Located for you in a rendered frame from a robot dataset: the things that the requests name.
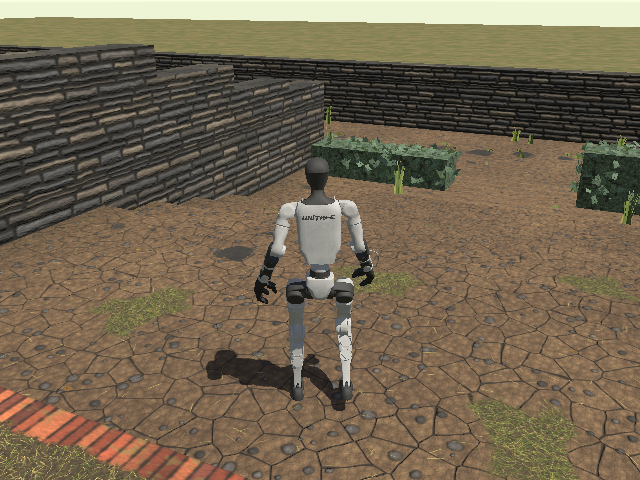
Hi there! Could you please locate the robot right forearm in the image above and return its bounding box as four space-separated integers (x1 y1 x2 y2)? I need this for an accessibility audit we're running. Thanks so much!
355 238 373 272

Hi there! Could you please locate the robot left shin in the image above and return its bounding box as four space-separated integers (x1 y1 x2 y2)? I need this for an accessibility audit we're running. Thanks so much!
289 326 304 388

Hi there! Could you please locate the robot right upper arm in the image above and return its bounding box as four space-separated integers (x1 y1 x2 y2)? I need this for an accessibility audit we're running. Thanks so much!
339 200 366 254

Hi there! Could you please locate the robot right hand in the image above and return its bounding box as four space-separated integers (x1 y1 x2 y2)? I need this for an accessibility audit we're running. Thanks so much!
352 268 375 286

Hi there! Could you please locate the robot left hand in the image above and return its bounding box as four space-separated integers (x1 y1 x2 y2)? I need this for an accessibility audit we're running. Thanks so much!
254 278 277 304

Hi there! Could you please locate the robot left upper arm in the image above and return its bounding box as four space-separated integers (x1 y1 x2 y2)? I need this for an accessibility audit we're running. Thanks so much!
270 202 298 258

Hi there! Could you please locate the robot torso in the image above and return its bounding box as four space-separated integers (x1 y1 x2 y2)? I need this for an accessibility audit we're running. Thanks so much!
295 196 342 300

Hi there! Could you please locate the robot left forearm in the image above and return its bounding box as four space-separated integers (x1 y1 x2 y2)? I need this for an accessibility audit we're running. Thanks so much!
258 242 279 283

